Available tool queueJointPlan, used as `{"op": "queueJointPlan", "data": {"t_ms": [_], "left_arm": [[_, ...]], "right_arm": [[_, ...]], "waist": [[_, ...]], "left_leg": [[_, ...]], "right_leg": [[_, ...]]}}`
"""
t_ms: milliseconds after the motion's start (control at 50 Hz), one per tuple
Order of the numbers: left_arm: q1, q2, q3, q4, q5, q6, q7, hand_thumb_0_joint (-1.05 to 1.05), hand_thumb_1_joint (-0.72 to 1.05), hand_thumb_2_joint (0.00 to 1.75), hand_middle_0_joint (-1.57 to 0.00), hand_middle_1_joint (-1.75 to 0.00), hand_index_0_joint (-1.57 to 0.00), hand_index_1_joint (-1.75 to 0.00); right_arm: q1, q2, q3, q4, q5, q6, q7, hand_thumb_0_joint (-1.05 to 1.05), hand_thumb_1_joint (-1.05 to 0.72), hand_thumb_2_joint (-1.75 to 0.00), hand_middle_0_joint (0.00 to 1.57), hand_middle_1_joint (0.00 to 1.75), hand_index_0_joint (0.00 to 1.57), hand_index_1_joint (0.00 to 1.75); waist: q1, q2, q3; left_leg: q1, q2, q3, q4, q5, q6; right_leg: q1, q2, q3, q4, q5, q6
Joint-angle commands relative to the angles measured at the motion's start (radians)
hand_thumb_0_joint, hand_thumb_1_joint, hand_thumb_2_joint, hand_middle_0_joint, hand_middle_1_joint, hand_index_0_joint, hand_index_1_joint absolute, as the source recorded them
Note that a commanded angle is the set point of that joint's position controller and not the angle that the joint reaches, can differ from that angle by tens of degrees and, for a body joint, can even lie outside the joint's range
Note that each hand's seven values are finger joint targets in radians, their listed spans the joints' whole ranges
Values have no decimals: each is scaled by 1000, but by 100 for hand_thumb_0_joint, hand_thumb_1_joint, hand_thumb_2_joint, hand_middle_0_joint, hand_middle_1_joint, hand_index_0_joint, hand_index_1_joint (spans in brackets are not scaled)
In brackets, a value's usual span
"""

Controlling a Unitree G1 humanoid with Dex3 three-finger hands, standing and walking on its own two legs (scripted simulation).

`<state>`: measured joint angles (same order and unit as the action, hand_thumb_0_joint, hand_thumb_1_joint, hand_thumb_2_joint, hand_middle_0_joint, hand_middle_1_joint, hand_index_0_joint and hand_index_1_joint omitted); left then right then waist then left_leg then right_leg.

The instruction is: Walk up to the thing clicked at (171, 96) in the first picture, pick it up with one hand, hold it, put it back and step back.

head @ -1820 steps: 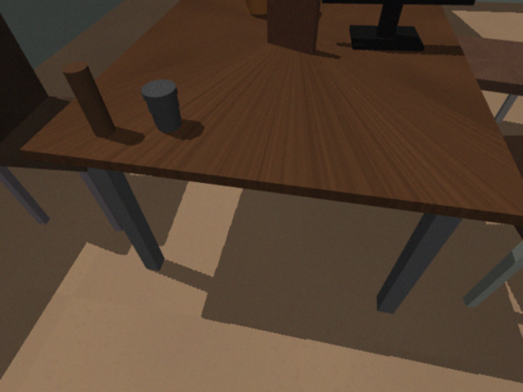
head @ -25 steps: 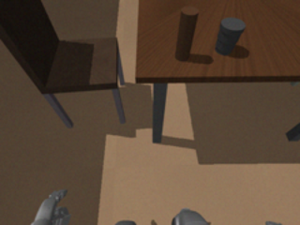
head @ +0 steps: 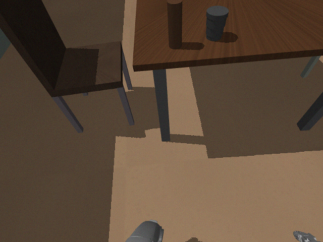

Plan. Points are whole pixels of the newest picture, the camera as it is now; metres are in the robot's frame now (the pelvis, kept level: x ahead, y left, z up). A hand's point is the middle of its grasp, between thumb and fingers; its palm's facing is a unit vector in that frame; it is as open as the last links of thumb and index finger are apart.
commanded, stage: step back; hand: right
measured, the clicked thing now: (215, 24) +0.90 -0.16 +0.04
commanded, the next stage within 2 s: stand in 1.68 s
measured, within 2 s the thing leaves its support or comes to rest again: neither
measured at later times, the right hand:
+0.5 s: hand out of the picture -0.04 -0.30 -0.14, palm faces -0.08 +0.90 -0.42, open 7.4 cm
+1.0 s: hand out of the picture -0.20 -0.29 -0.14, palm faces -0.11 +0.93 -0.36, open 7.4 cm
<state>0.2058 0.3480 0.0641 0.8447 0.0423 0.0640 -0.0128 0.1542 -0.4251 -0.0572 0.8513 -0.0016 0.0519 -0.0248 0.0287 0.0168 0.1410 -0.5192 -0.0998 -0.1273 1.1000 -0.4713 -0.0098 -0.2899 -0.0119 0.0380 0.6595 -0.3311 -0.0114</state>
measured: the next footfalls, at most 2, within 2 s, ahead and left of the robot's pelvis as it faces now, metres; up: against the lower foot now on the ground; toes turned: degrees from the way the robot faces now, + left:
left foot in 0.18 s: -0.04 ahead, +0.12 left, +0.00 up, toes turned +3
right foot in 0.50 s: -0.19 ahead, -0.15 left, +0.00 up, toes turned +5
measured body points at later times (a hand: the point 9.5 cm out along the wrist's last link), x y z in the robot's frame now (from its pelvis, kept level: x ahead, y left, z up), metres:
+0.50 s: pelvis -0.18 -0.03 -0.01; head -0.13 -0.03 +0.44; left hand -0.10 +0.30 -0.12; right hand -0.03 -0.34 -0.11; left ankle -0.08 +0.11 -0.73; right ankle -0.21 -0.16 -0.73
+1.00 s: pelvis -0.27 -0.04 +0.00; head -0.26 -0.03 +0.45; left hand -0.24 +0.30 -0.12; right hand -0.19 -0.34 -0.12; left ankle -0.27 +0.10 -0.73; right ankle -0.23 -0.15 -0.72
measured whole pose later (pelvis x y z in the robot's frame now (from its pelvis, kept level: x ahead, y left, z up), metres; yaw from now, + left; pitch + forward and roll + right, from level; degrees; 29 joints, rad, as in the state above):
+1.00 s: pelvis -0.27 -0.04 +0.00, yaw +5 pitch -3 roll +1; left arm 0.23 0.42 0.07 0.98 0.03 0.02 -0.03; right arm 0.24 -0.34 -0.05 1.00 -0.05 0.00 0.03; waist 0.01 -0.04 0.06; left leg -0.21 -0.01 -0.01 0.56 -0.30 0.00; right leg -0.31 -0.02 0.01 0.70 -0.43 -0.01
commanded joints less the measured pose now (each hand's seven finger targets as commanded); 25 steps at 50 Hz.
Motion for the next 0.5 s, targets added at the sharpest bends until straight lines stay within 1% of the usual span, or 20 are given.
{"op": "queueJointPlan", "data": {"t_ms": [0,40,80,100,120,140,160,180,200,220,240,260,300,320,340,380,420,440,460,480], "left_arm": [[-97,275,78,-135,6,-42,39,0,90,90,-20,-30,-20,-30],[-53,274,79,-132,5,-39,47,0,90,90,-20,-30,-20,-30],[-62,280,76,-136,-4,-32,48,0,90,90,-20,-30,-20,-30],[-86,281,73,-142,-9,-27,47,0,90,90,-20,-30,-20,-30],[-90,280,66,-145,-16,-20,42,0,90,90,-20,-30,-20,-30],[-80,268,55,-143,-21,-13,38,0,90,90,-20,-30,-20,-30],[-63,225,44,-152,-24,-11,33,0,90,90,-20,-30,-20,-30],[-128,232,49,-168,-34,-13,40,0,90,90,-20,-30,-20,-30],[-174,252,66,-161,-16,-11,48,0,90,90,-20,-30,-20,-30],[-169,254,70,-137,-19,-4,46,0,90,90,-20,-30,-20,-30],[-117,231,65,-111,-38,-2,43,0,90,90,-20,-30,-20,-30],[-67,233,63,-90,-39,-2,40,0,90,90,-20,-30,-20,-30],[-20,232,68,-71,-31,-8,35,0,90,90,-20,-30,-20,-30],[-34,219,63,-75,-26,-11,32,0,90,90,-20,-30,-20,-30],[-45,213,60,-82,-24,-17,29,0,90,90,-20,-30,-20,-30],[-43,208,53,-79,-23,-27,28,0,90,90,-20,-30,-20,-30],[-2,201,50,-46,-19,-38,27,0,90,90,-20,-30,-20,-30],[43,201,49,-16,-15,-44,29,0,90,90,-20,-30,-20,-30],[67,225,58,4,-6,-50,32,0,90,90,-20,-30,-20,-30],[75,291,77,2,6,-58,31,0,90,90,-20,-30,-20,-30]], "right_arm": [[43,-160,-38,-63,-8,-31,-18,0,-90,-90,20,30,20,30],[26,-145,-33,-76,-12,-38,-15,0,-90,-90,20,30,20,30],[51,-144,-36,-63,-20,-41,-11,0,-90,-90,20,30,20,30],[83,-145,-41,-48,-23,-42,-8,0,-90,-90,20,30,20,30],[117,-146,-46,-29,-23,-45,-6,0,-90,-90,20,30,20,30],[130,-161,-53,-17,-27,-46,-8,0,-90,-90,20,30,20,30],[123,-223,-71,-25,-43,-48,-9,0,-90,-90,20,30,20,30],[56,-346,-86,-49,-30,-41,6,0,-90,-90,20,30,20,30],[33,-351,-94,-60,-41,-48,4,0,-90,-90,20,30,20,30],[16,-296,-79,-54,-42,-53,-2,0,-90,-90,20,30,20,30],[-32,-249,-57,-54,-43,-52,-7,0,-90,-90,20,30,20,30],[-58,-237,-54,-61,-40,-52,-12,0,-90,-90,20,30,20,30],[-79,-210,-49,-68,-37,-47,-8,0,-90,-90,20,30,20,30],[-55,-200,-50,-68,-42,-42,-6,0,-90,-90,20,30,20,30],[-33,-199,-52,-69,-42,-39,-7,0,-90,-90,20,30,20,30],[-7,-213,-55,-64,-40,-30,-6,0,-90,-90,20,30,20,30],[-17,-226,-52,-64,-33,-16,0,0,-90,-90,20,30,20,30],[-36,-237,-55,-65,-26,-6,4,0,-90,-90,20,30,20,30],[-39,-210,-46,-62,-22,-2,10,0,-90,-90,20,30,20,30],[-33,-161,-32,-74,-18,-4,13,0,-90,-90,20,30,20,30]], "waist": [[-6,-189,-112],[23,-204,-142],[15,-212,-180],[-5,-202,-190],[-20,-174,-204],[-29,-141,-212],[-19,2,-220],[-43,234,-192],[-76,207,-160],[-51,74,-143],[-6,44,-141],[12,62,-139],[27,108,-133],[3,119,-138],[-14,141,-147],[-28,161,-187],[-24,181,-229],[-1,174,-252],[7,147,-254],[7,-9,-216]], "left_leg": [[30,20,13,-10,-45,-10],[24,50,47,-180,-75,-9],[100,78,89,-349,-49,5],[157,79,105,-466,21,15],[233,62,142,-614,141,21],[305,85,107,-703,275,37],[387,257,-133,-722,385,96],[268,466,-363,-772,487,263],[168,538,-465,-798,507,348],[151,470,-319,-746,577,309],[185,394,-204,-717,610,263],[202,373,-149,-697,602,240],[239,356,-102,-674,589,243],[285,345,-98,-664,586,243],[339,359,-105,-648,606,246],[397,361,-104,-613,609,238],[385,330,-73,-568,576,209],[340,313,-48,-543,514,185],[248,285,-35,-515,392,142],[48,179,-9,-397,189,81]], "right_leg": [[60,-221,168,-191,430,-197],[180,-254,196,-157,518,-207],[197,-261,195,-112,545,-194],[178,-250,183,-80,524,-179],[157,-222,155,-27,500,-153],[87,-185,136,10,405,-108],[-81,-101,87,113,184,-50],[-141,65,-54,294,-225,-3],[-125,58,85,491,-329,4],[-118,75,149,580,-299,-2],[-146,101,172,626,-243,-12],[-161,101,148,640,-204,-8],[-148,84,109,556,-196,13],[-150,76,94,472,-209,25],[-151,59,78,368,-214,35],[-99,28,33,145,-200,31],[6,46,-30,-81,-89,19],[93,58,-72,-218,18,6],[170,40,-33,-260,65,-11],[218,-85,206,-277,-28,-55]]}}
